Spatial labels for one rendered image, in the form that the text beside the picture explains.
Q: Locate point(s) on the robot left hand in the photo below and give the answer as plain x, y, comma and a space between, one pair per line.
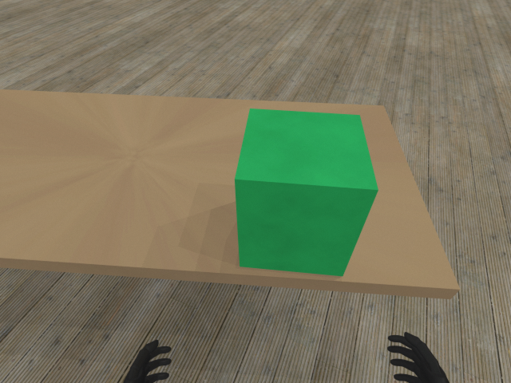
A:
141, 366

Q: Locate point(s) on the table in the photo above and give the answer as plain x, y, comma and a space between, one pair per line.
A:
144, 186

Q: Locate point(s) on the carton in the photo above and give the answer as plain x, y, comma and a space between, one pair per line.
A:
304, 185

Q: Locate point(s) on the robot right hand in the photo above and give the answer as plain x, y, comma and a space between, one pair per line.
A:
425, 365

